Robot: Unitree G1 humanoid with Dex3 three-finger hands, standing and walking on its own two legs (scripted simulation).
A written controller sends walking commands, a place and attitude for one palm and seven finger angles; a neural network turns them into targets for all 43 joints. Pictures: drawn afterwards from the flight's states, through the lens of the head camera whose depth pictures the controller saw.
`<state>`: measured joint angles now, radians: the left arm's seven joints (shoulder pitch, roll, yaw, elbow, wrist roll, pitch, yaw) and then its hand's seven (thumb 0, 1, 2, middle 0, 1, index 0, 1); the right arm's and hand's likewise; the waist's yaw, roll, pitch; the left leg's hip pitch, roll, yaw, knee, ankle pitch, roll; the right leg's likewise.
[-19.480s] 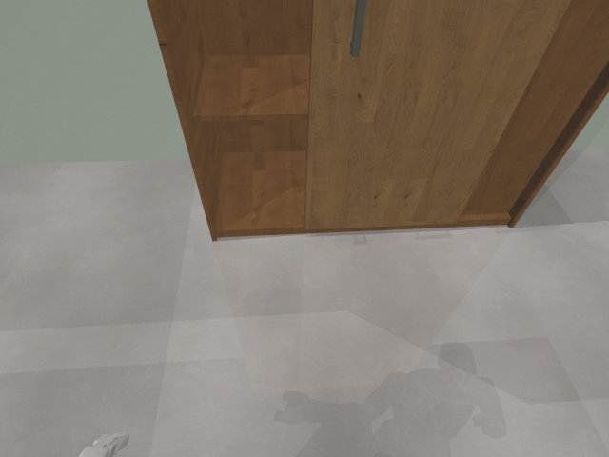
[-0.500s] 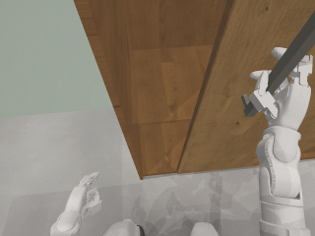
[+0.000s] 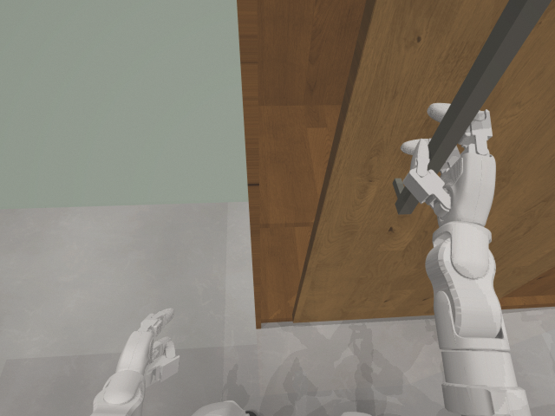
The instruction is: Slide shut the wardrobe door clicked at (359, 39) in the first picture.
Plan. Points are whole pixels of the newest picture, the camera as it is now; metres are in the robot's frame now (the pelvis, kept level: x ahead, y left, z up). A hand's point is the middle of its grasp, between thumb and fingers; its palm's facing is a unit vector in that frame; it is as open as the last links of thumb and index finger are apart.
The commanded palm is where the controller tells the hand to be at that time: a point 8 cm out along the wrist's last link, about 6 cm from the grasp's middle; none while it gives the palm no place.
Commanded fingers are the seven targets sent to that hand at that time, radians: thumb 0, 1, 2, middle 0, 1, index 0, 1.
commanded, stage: step sideways, sliding the door along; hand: right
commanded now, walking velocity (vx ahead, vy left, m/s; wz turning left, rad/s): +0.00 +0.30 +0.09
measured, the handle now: (443, 120) +0.41 -0.19 +0.21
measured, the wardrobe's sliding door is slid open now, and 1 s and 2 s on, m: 0.11 0.06 0.06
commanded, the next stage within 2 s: none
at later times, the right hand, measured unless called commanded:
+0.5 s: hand (382, 175) +0.36 -0.12 +0.17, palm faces +0.13 +0.98 -0.12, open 6.2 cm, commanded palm +0.33 -0.14 +0.18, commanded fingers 0.00 -0.90 -0.90 0.45 1.40 0.45 1.40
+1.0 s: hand (382, 175) +0.36 -0.12 +0.17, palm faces +0.14 +0.98 -0.11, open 6.1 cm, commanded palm +0.33 -0.14 +0.18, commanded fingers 0.00 -0.90 -0.90 0.45 1.40 0.45 1.40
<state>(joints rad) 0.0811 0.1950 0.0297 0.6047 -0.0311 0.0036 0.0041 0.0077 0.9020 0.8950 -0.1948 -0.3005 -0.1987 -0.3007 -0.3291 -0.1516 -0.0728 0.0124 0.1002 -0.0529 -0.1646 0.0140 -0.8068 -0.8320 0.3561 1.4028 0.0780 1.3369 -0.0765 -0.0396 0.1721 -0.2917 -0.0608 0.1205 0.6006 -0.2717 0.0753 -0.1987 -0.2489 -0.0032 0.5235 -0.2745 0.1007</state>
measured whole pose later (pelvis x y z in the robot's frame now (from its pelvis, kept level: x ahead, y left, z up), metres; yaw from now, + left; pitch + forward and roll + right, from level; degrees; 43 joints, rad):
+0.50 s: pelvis -0.02 +0.01 +0.00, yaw +4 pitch -2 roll +0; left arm 0.13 0.20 0.01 0.63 -0.04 0.00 0.05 0.01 0.90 0.90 -0.19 -0.30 -0.20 -0.30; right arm -0.34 -0.21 -0.11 0.10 0.09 -0.05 -0.12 0.01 -0.77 -0.83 0.45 1.40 0.19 1.37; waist -0.04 -0.04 0.13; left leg -0.32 -0.10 0.06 0.54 -0.19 0.10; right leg -0.18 -0.25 -0.05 0.45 -0.23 0.07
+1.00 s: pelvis -0.02 +0.02 +0.01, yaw +5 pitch -1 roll +0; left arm 0.12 0.20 0.00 0.63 -0.05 0.01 0.06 0.01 0.90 0.89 -0.19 -0.30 -0.20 -0.30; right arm -0.33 -0.22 -0.10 0.12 0.09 -0.04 -0.13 0.02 -0.77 -0.83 0.45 1.40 0.21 1.38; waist -0.05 -0.03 0.10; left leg -0.29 -0.12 0.05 0.45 -0.14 0.11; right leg -0.16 -0.19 0.03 0.42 -0.24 0.04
